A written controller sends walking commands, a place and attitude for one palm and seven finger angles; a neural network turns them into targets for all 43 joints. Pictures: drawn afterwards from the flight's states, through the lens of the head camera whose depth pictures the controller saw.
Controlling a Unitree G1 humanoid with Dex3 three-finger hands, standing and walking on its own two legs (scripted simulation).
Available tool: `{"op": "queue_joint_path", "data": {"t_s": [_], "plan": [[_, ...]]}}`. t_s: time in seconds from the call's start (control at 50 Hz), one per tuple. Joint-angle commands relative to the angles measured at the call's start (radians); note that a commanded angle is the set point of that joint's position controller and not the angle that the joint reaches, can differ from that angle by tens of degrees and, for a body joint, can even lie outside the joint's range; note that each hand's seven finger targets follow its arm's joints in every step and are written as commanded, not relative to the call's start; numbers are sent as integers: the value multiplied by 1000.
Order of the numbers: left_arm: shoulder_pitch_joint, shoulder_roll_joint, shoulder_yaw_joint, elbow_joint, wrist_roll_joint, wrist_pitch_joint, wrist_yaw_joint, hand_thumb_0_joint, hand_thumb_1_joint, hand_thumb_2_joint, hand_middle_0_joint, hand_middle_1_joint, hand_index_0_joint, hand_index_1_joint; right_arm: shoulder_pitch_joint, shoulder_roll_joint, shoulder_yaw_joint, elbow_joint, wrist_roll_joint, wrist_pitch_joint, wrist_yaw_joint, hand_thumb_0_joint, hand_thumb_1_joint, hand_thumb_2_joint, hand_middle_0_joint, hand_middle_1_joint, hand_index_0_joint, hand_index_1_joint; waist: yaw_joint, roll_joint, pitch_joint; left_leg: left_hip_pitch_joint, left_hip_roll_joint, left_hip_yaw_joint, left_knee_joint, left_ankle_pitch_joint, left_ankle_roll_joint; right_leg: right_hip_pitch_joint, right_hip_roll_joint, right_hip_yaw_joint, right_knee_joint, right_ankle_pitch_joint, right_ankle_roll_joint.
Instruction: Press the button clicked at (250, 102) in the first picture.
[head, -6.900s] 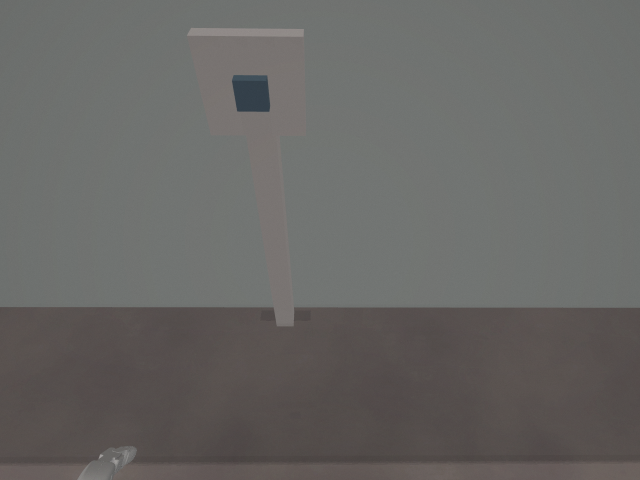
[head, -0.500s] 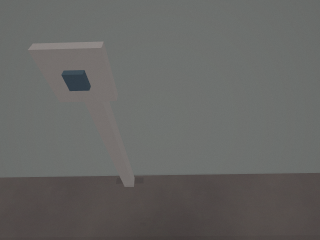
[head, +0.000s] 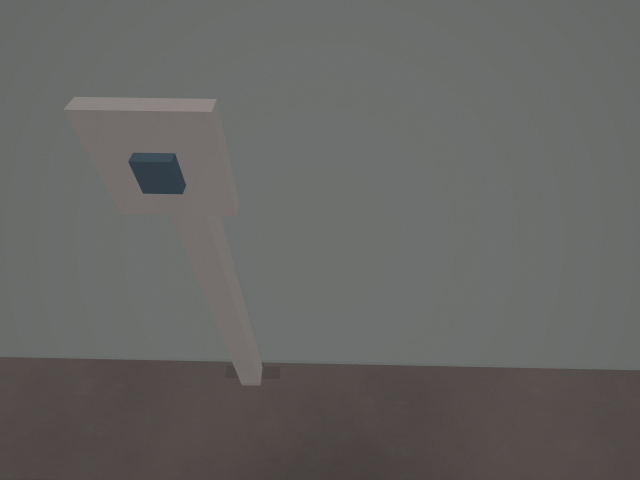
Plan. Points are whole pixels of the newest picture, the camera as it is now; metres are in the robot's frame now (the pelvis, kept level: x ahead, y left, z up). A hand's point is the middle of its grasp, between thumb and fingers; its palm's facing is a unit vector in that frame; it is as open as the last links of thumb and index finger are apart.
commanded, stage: look again from close up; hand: left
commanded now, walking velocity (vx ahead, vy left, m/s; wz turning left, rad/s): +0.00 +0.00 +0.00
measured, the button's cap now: (159, 172) +0.47 +0.25 +0.13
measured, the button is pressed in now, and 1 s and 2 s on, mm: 0 0 0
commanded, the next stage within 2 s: raise the hand and make a fist in 0.44 s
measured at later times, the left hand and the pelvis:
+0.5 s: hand out of the picture -0.01 +0.17 -0.18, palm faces +0.02 -0.98 -0.17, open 7.4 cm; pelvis +0.00 +0.01 +0.00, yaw +0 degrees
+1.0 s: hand out of the picture +0.10 +0.16 -0.04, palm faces +0.07 -1.00 +0.02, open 5.1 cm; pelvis -0.07 -0.01 -0.05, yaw +2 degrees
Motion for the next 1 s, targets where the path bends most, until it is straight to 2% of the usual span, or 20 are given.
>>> {"op": "queue_joint_path", "data": {"t_s": [0.0,0.26,0.5,0.52,0.54,0.56,0.58,0.6,0.62,0.64,0.68,0.7,0.74,0.76,0.78,0.8,0.86,0.92,0.96,0.98], "plan": [[75,107,15,-22,0,-10,10,0,900,900,-200,-300,-200,-300,72,-85,-10,-14,6,-8,-8,0,-900,-900,200,300,200,300,1,-12,2,-14,106,-85,-46,310,19,12,-154,125,-46,511,-2],[92,92,12,-5,2,-5,7,0,900,900,-200,-300,-200,-300,79,-69,-10,6,7,-8,-11,0,-900,-900,200,300,200,300,6,-4,48,-27,108,-90,-67,261,25,-19,-151,131,-71,403,-3],[97,87,13,-4,3,-5,7,0,900,900,-200,-300,-200,-300,90,-69,-11,9,7,-13,-11,0,-900,-900,200,300,200,300,7,-7,23,-21,110,-98,-71,288,30,-10,-147,128,-63,385,-3],[170,112,20,29,18,-31,47,0,900,900,-200,-300,-200,-300,-14,-102,-22,-70,20,-22,-2,0,-900,-900,200,300,200,300,41,-16,58,-111,103,-40,170,430,0,-53,-208,181,-52,930,67],[-556,311,75,-1546,-189,-231,34,0,900,900,-228,-330,-228,-330,43,-289,-49,-420,61,-181,-37,0,-900,-900,200,300,200,300,-90,189,-446,155,19,-77,6,643,30,27,-121,111,51,792,24],[-174,240,78,-1296,-106,-159,77,0,900,900,-255,-360,-255,-360,-31,-185,-19,-362,43,-278,-65,0,-900,-900,200,300,200,300,-6,403,-458,323,62,-83,-48,853,28,-51,-47,68,122,431,1],[-139,164,56,-1204,-126,-104,129,0,900,900,-282,-390,-282,-390,-33,-183,-48,-293,39,-293,-65,0,-900,-900,200,300,200,300,-22,335,-354,196,92,-108,-23,873,-18,-135,-63,12,135,178,21],[146,-60,-75,-965,-124,4,126,0,900,900,-310,-420,-310,-420,10,-130,-49,-284,69,-287,-49,0,-900,-900,200,300,200,300,-37,176,-210,126,100,-124,-19,769,-2,-222,-63,-4,122,118,35],[19,-99,-133,-1164,-162,-12,98,0,900,900,-337,-450,-337,-450,-10,-177,-54,-376,79,-295,-39,0,-900,-900,200,300,200,300,-36,61,-95,49,108,-148,6,702,6,-232,-70,-23,97,172,41],[14,-38,-93,-1225,-157,-55,77,0,900,900,-365,-480,-365,-480,-14,-216,-71,-402,63,-310,-38,0,-900,-900,200,300,200,300,-47,-2,-161,39,82,-136,63,586,12,-242,-65,-18,68,217,41],[71,-16,-51,-1153,-140,-126,47,0,900,900,-420,-540,-420,-540,-23,-232,-77,-475,33,-318,-33,0,-900,-900,200,300,200,300,-65,-152,-131,-108,23,-119,151,400,20,-290,-64,-24,85,299,42],[151,-37,-32,-1070,-143,-164,16,0,900,900,-447,-570,-447,-570,-22,-226,-81,-490,26,-308,-28,0,-900,-900,200,300,200,300,-45,-285,-117,-189,11,-118,179,345,13,-319,-60,-30,114,320,53],[347,-73,6,-935,-191,-279,-85,0,900,900,-502,-630,-502,-630,-84,-223,-89,-543,26,-295,-10,0,-900,-900,200,300,200,300,16,-444,-68,-386,0,-106,219,188,-5,-362,-58,-27,178,259,70],[397,-50,46,-947,-219,-345,-144,0,900,900,-530,-660,-530,-660,-107,-225,-94,-571,25,-289,3,0,-900,-900,200,300,200,300,42,-434,-93,-443,-11,-92,242,136,-14,-354,-62,-8,206,241,71],[444,4,112,-937,-236,-398,-207,0,900,900,-558,-690,-558,-690,-121,-227,-103,-597,29,-280,21,0,-900,-900,200,300,200,300,79,-323,-138,-453,-24,-72,266,145,-26,-320,-71,15,242,284,53],[422,39,141,-970,-262,-447,-275,0,900,900,-585,-720,-585,-720,-141,-234,-101,-641,29,-269,35,0,-900,-900,200,300,200,300,81,-209,-169,-461,-38,-53,295,134,-36,-306,-85,37,269,294,43],[300,172,233,-1101,-233,-443,-293,0,900,900,-668,-810,-668,-810,-202,-219,-93,-759,37,-215,29,0,-900,-900,200,300,200,300,100,8,-210,-502,-54,2,334,73,-15,-326,-82,73,293,127,22],[101,160,203,-1310,-222,-427,-210,0,900,900,-750,-900,-750,-900,-189,-188,-82,-824,39,-177,17,0,-900,-900,200,300,200,300,61,78,-244,-493,-38,-20,351,-16,4,-392,-69,112,271,-81,19],[-18,157,202,-1442,-225,-490,-155,0,900,900,-805,-960,-805,-960,-135,-170,-79,-812,35,-182,10,0,-900,-900,200,300,200,300,19,119,-285,-465,-17,-49,389,-20,15,-443,-58,126,271,-109,23],[-125,146,171,-1540,-230,-532,-143,0,900,900,-832,-990,-832,-990,-123,-167,-71,-806,32,-185,5,0,-900,-900,200,300,200,300,-20,87,-306,-462,-8,-68,407,-36,22,-476,-49,121,281,-133,30]]}}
